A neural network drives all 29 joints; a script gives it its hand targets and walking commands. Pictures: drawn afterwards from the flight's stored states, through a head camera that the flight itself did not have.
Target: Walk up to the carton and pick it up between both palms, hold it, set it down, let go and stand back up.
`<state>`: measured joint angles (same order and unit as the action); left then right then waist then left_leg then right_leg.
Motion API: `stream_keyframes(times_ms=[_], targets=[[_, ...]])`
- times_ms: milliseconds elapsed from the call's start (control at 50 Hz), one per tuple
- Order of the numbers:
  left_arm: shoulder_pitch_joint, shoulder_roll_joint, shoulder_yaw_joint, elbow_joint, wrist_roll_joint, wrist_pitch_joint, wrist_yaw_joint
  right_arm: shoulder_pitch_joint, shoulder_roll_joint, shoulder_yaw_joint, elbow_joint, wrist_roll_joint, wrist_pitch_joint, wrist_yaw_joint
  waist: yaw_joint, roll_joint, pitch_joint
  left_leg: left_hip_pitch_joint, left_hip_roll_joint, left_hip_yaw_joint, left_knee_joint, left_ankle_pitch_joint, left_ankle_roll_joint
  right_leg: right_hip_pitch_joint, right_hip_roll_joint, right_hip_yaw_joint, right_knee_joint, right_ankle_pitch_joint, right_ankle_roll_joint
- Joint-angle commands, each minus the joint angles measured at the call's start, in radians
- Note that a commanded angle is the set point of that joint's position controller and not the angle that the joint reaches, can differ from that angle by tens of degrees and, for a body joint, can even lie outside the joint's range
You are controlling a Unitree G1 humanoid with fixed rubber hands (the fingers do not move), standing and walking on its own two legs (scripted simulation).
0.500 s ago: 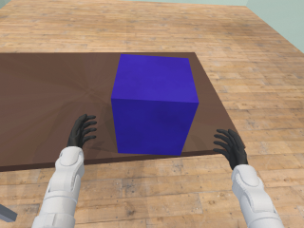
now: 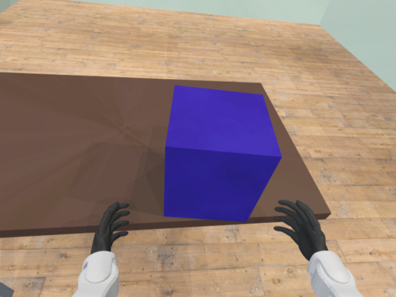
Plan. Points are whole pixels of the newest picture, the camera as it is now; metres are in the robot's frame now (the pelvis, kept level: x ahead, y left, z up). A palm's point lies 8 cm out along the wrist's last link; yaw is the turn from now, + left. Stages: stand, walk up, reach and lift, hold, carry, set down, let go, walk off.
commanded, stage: set down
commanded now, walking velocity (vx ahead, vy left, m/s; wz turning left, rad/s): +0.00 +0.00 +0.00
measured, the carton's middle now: (212, 156) +0.43 -0.02 +0.04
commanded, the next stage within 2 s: none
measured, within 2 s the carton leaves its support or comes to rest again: neither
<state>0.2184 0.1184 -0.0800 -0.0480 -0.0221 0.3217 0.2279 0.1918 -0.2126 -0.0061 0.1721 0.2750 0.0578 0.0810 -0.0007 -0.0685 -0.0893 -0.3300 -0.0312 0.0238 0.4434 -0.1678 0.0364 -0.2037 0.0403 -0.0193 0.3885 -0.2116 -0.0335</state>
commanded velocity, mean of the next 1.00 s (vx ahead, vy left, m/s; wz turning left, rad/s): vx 0.00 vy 0.00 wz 0.00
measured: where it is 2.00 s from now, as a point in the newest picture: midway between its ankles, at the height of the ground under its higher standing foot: outside the picture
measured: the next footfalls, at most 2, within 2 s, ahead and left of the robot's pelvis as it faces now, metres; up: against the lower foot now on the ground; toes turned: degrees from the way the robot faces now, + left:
none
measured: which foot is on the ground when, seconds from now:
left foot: down 0.00-1.00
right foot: down 0.00-1.00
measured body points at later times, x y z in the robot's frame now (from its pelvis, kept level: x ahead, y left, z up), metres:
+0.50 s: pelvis +0.00 -0.05 +0.00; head -0.03 -0.04 +0.45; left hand +0.20 +0.16 +0.01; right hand +0.17 -0.27 +0.02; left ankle +0.04 +0.06 -0.74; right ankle -0.02 -0.12 -0.74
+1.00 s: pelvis +0.02 -0.05 +0.00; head +0.05 -0.04 +0.45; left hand +0.21 +0.17 -0.04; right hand +0.18 -0.28 -0.04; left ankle +0.04 +0.06 -0.74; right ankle -0.02 -0.12 -0.74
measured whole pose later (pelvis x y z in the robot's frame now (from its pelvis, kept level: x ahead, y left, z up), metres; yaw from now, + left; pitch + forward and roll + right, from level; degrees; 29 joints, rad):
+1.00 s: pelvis +0.02 -0.05 +0.00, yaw +0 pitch +2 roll +1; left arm 0.35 0.22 -0.01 0.11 -0.02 0.09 0.01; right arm 0.43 -0.20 0.02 0.22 0.23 -0.06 -0.01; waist 0.00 -0.05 0.02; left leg -0.22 -0.02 0.02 0.34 -0.15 0.02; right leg -0.14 0.05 -0.02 0.38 -0.27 -0.06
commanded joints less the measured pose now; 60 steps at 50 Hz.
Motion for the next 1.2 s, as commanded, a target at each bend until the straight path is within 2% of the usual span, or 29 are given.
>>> stream_keyframes(times_ms=[0,100,140,160,280,340,380,400,440,460,500,520,560,600,620,760,800,840,880,900,920,940,960,1020,1060,1080,1120,1160,1180], targets=[[-0.018,0.026,0.006,-0.484,-0.022,-0.148,-0.025,0.069,-0.178,-0.148,-0.341,0.003,-0.125,-0.045,0.009,0.149,-0.142,0.521,0.085,-0.084,-0.103,0.367,-0.136,-0.022,0.010,0.015,-0.112,0.274,-0.031],[0.080,0.065,0.038,-0.401,-0.041,-0.193,-0.055,0.183,-0.136,-0.088,-0.412,-0.023,-0.128,-0.065,0.039,0.123,-0.024,0.460,0.062,-0.055,-0.105,0.345,-0.104,-0.030,-0.006,0.035,-0.129,0.222,-0.030],[0.119,0.104,0.067,-0.340,-0.050,-0.202,-0.076,0.205,-0.109,-0.053,-0.499,-0.038,-0.130,-0.079,0.056,0.081,-0.016,0.469,0.048,-0.034,-0.095,0.350,-0.086,-0.032,-0.013,0.049,-0.140,0.222,-0.019],[0.115,0.114,0.083,-0.285,-0.045,-0.203,-0.092,0.212,-0.100,-0.037,-0.472,-0.048,-0.122,-0.087,0.058,0.075,0.016,0.465,0.037,-0.022,-0.095,0.332,-0.075,-0.049,-0.018,0.054,-0.146,0.199,-0.017],[-0.018,0.192,0.157,-0.120,-0.109,-0.192,-0.154,0.140,-0.011,0.030,-0.555,-0.119,-0.060,-0.128,0.085,-0.053,0.141,0.371,0.021,0.020,-0.113,0.051,-0.002,-0.152,-0.082,0.131,-0.191,-0.102,0.022],[-0.052,0.256,0.217,-0.102,-0.126,-0.164,-0.176,0.161,0.010,0.068,-0.567,-0.111,-0.031,-0.155,0.088,-0.127,0.151,0.419,-0.007,0.028,-0.049,0.063,0.006,-0.231,-0.158,0.203,-0.260,-0.289,0.005],[-0.073,0.255,0.232,-0.032,-0.109,-0.135,-0.187,0.156,0.008,0.067,-0.464,-0.114,0.005,-0.161,0.090,-0.102,0.211,0.442,-0.012,0.023,-0.054,0.053,-0.002,-0.281,-0.175,0.211,-0.291,-0.359,-0.005],[-0.073,0.259,0.236,-0.122,-0.130,-0.151,-0.184,0.160,0.000,0.069,-0.511,-0.093,-0.001,-0.160,0.101,-0.095,0.165,0.456,-0.010,0.018,-0.044,0.091,-0.004,-0.277,-0.177,0.210,-0.286,-0.338,-0.007],[-0.075,0.244,0.207,-0.042,-0.117,-0.129,-0.188,0.143,-0.014,0.036,-0.420,-0.117,0.027,-0.152,0.087,-0.052,0.206,0.443,0.001,0.021,-0.084,0.039,-0.007,-0.270,-0.146,0.176,-0.273,-0.349,-0.004],[-0.054,0.246,0.201,-0.097,-0.125,-0.142,-0.186,0.157,-0.015,0.034,-0.447,-0.102,0.015,-0.150,0.087,-0.059,0.182,0.456,0.004,0.014,-0.082,0.061,-0.011,-0.265,-0.147,0.170,-0.272,-0.321,-0.006],[-0.041,0.226,0.187,-0.066,-0.117,-0.135,-0.185,0.163,-0.024,0.014,-0.376,-0.114,0.028,-0.137,0.076,-0.012,0.193,0.462,0.013,0.017,-0.100,0.048,-0.018,-0.262,-0.125,0.142,-0.263,-0.301,-0.015],[-0.027,0.219,0.163,-0.061,-0.121,-0.134,-0.187,0.163,-0.025,-0.001,-0.364,-0.115,0.027,-0.132,0.059,0.008,0.185,0.455,0.023,0.015,-0.119,0.043,-0.022,-0.243,-0.107,0.116,-0.248,-0.247,-0.003],[0.003,0.190,0.140,-0.087,-0.123,-0.149,-0.175,0.164,-0.046,-0.020,-0.351,-0.118,0.019,-0.116,0.062,0.062,0.155,0.416,0.046,0.011,-0.152,0.064,-0.026,-0.169,-0.069,0.079,-0.211,-0.140,0.003],[0.040,0.180,0.120,-0.048,-0.115,-0.156,-0.179,0.174,-0.055,-0.028,-0.328,-0.126,0.005,-0.105,0.044,0.066,0.146,0.417,0.053,0.004,-0.149,0.083,-0.033,-0.141,-0.059,0.062,-0.202,-0.076,-0.001],[0.057,0.180,0.112,-0.104,-0.127,-0.175,-0.173,0.194,-0.062,-0.034,-0.367,-0.113,-0.015,-0.101,0.051,0.070,0.098,0.436,0.052,-0.003,-0.140,0.140,-0.037,-0.129,-0.049,0.055,-0.189,-0.009,-0.001],[0.123,0.199,0.130,-0.052,-0.095,-0.265,-0.179,0.234,-0.066,-0.021,-0.288,-0.130,-0.133,-0.089,0.043,0.058,-0.013,0.452,0.042,0.001,-0.085,0.328,-0.049,-0.064,-0.041,0.059,-0.153,0.264,0.014],[0.127,0.202,0.141,0.056,-0.076,-0.282,-0.199,0.238,-0.047,0.005,-0.215,-0.152,-0.157,-0.093,0.047,0.036,-0.010,0.447,0.032,0.009,-0.077,0.322,-0.044,-0.061,-0.053,0.072,-0.150,0.309,0.023],[0.150,0.201,0.147,0.082,-0.059,-0.302,-0.201,0.236,-0.068,0.005,-0.191,-0.147,-0.197,-0.090,0.050,0.039,-0.024,0.459,0.031,0.009,-0.075,0.353,-0.053,-0.050,-0.051,0.067,-0.138,0.394,0.029],[0.140,0.198,0.154,0.107,-0.052,-0.314,-0.207,0.221,-0.065,0.019,-0.145,-0.144,-0.217,-0.089,0.052,0.041,-0.021,0.461,0.030,0.009,-0.075,0.351,-0.054,-0.059,-0.051,0.068,-0.146,0.377,0.036],[0.141,0.197,0.155,0.186,-0.036,-0.309,-0.220,0.213,-0.061,0.027,-0.086,-0.158,-0.219,-0.093,0.049,0.028,0.010,0.447,0.028,0.011,-0.074,0.342,-0.053,-0.055,-0.050,0.070,-0.146,0.369,0.036],[0.134,0.205,0.156,0.125,-0.041,-0.325,-0.214,0.208,-0.062,0.029,-0.114,-0.146,-0.239,-0.092,0.058,0.042,-0.022,0.469,0.027,0.012,-0.072,0.362,-0.060,-0.054,-0.052,0.067,-0.145,0.414,0.041],[0.135,0.195,0.158,0.204,-0.025,-0.316,-0.222,0.198,-0.069,0.034,-0.030,-0.156,-0.236,-0.091,0.051,0.040,0.014,0.464,0.028,0.012,-0.077,0.338,-0.059,-0.070,-0.052,0.068,-0.150,0.389,0.041],[0.125,0.211,0.155,0.167,-0.034,-0.325,-0.221,0.193,-0.066,0.032,-0.054,-0.154,-0.252,-0.094,0.053,0.039,-0.021,0.477,0.022,0.011,-0.074,0.356,-0.062,-0.061,-0.060,0.068,-0.147,0.453,0.047],[0.102,0.232,0.160,0.164,-0.030,-0.341,-0.221,0.183,-0.057,0.042,-0.002,-0.163,-0.277,-0.098,0.057,0.042,-0.046,0.466,0.024,0.012,-0.061,0.373,-0.062,-0.040,-0.058,0.070,-0.129,0.467,0.052],[0.095,0.226,0.157,0.149,-0.028,-0.357,-0.213,0.143,-0.083,0.026,-0.002,-0.165,-0.302,-0.091,0.060,0.045,-0.066,0.473,0.033,0.011,-0.057,0.396,-0.064,-0.037,-0.043,0.057,-0.112,0.463,0.045],[0.077,0.227,0.162,0.215,-0.019,-0.350,-0.217,0.142,-0.062,0.037,0.059,-0.177,-0.298,-0.093,0.063,0.044,-0.039,0.461,0.026,0.014,-0.055,0.376,-0.061,-0.043,-0.052,0.067,-0.120,0.445,0.045],[0.066,0.236,0.160,0.171,-0.027,-0.363,-0.209,0.131,-0.056,0.031,0.028,-0.168,-0.313,-0.090,0.062,0.046,-0.052,0.454,0.030,0.015,-0.062,0.369,-0.058,-0.030,-0.055,0.065,-0.122,0.447,0.043],[0.052,0.208,0.148,0.287,0.002,-0.336,-0.215,0.122,-0.064,0.027,0.157,-0.196,-0.299,-0.082,0.049,0.054,-0.007,0.464,0.027,0.018,-0.071,0.320,-0.057,-0.078,-0.053,0.060,-0.137,0.373,0.037],[0.051,0.215,0.152,0.273,0.001,-0.336,-0.214,0.112,-0.065,0.015,0.132,-0.200,-0.307,-0.086,0.051,0.048,-0.012,0.478,0.027,0.023,-0.068,0.329,-0.060,-0.073,-0.050,0.055,-0.139,0.373,0.041]])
